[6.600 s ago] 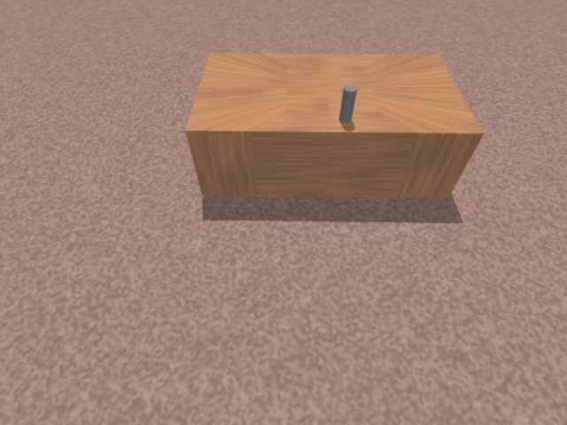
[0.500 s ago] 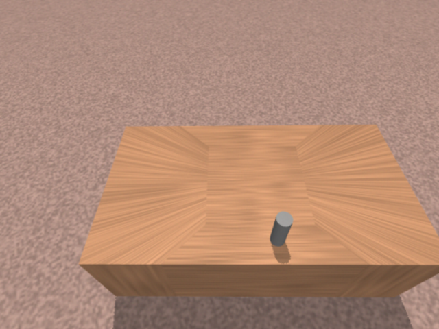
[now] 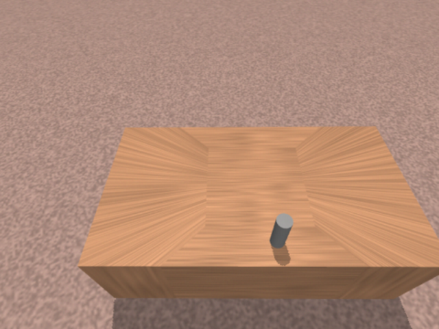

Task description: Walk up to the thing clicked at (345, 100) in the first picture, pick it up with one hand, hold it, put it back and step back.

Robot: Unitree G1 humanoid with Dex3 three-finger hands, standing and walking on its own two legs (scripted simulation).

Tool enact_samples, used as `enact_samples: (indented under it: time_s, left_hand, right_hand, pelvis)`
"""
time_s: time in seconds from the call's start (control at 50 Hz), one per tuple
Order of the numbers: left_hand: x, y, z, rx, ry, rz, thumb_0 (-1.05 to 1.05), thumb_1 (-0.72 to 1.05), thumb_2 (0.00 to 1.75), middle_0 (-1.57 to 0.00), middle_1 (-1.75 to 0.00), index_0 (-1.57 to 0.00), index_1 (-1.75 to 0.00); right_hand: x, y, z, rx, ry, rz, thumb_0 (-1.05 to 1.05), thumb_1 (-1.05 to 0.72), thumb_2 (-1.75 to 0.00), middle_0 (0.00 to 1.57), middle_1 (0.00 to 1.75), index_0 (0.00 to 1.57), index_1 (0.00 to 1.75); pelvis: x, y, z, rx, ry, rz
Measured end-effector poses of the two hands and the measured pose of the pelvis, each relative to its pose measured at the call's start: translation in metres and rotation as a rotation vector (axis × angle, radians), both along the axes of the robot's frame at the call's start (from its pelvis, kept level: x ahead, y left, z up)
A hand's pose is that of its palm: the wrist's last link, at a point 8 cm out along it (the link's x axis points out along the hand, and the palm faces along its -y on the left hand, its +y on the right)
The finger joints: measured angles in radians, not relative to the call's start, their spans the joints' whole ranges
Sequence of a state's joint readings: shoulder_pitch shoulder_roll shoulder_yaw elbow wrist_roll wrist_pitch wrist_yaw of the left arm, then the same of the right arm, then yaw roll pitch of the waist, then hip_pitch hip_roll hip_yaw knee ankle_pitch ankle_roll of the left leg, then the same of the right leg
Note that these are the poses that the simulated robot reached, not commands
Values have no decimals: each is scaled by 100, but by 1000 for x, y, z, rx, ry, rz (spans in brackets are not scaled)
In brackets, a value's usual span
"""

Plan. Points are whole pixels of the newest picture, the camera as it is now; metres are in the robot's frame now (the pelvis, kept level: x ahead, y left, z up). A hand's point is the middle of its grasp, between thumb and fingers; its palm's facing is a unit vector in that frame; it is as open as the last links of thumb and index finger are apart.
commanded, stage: stand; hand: right
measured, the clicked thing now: (280, 231) +0.45 -0.18 -0.32
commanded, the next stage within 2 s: go down in 0.48 s
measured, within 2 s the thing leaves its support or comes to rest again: neither
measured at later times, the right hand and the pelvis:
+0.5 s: hand out of the picture +0.06 -0.25 -0.16, palm faces -0.03 +0.94 -0.33, open 7.4 cm; pelvis +0.00 +0.00 +0.00, yaw +0 degrees
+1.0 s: hand out of the picture +0.15 -0.26 -0.15, palm faces +0.04 +0.95 -0.32, open 15.1 cm; pelvis -0.01 +0.01 -0.02, yaw +0 degrees
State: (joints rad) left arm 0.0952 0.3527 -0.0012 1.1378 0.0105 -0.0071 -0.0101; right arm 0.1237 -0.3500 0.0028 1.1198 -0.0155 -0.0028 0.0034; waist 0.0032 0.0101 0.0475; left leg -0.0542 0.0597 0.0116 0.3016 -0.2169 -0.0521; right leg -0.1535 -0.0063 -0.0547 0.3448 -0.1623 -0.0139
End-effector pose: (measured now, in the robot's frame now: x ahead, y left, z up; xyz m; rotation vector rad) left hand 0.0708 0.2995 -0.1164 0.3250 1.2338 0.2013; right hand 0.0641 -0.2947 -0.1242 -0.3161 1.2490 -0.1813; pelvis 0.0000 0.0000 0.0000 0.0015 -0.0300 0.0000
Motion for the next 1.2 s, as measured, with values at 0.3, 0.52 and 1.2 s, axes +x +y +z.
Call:
enact_samples:
  time_s: [0.3,0.52,1.2]
  left_hand:
    - [0,1,0,-1,-4,-4,0,90,90,-21,-30,-21,-30]
    - [-1,2,-1,0,3,-6,0,90,90,-21,-30,-21,-30]
    - [54,-27,-10,-24,-302,-55,1,90,89,-20,-29,-20,-30]
  right_hand:
    - [-1,1,1,-2,-4,-2,1,-90,-89,20,30,21,30]
    - [-7,1,0,-2,10,-8,1,-90,-89,20,30,21,30]
    - [65,-15,3,14,-137,-58,0,46,-7,4,5,5,6]
  pelvis:
    - [-1,1,0,0,-4,-3]
    - [-1,3,0,-1,0,-5]
    - [0,15,-31,18,169,-18]
